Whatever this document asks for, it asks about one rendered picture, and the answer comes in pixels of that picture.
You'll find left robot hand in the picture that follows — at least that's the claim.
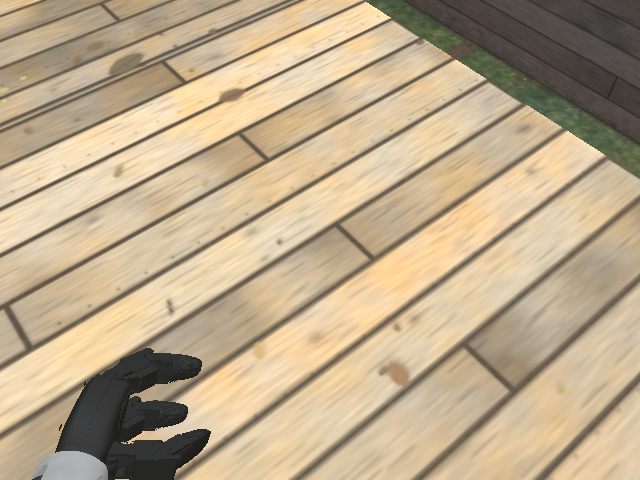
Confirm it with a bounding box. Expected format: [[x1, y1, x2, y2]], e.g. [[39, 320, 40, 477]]
[[55, 348, 211, 480]]

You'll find left robot forearm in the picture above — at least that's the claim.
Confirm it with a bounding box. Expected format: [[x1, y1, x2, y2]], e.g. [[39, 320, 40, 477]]
[[31, 451, 108, 480]]

